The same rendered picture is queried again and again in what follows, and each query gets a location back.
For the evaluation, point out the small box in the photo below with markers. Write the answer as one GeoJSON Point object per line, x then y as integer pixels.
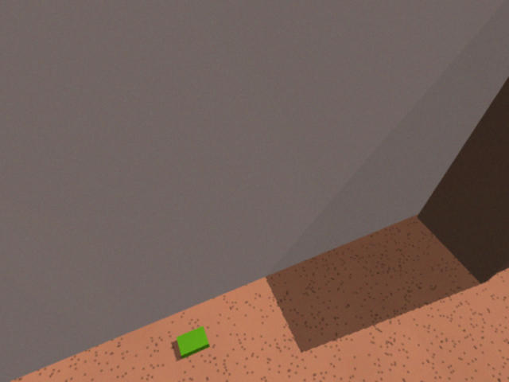
{"type": "Point", "coordinates": [192, 342]}

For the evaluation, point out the bookshelf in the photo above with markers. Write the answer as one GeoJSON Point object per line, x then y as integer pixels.
{"type": "Point", "coordinates": [469, 210]}

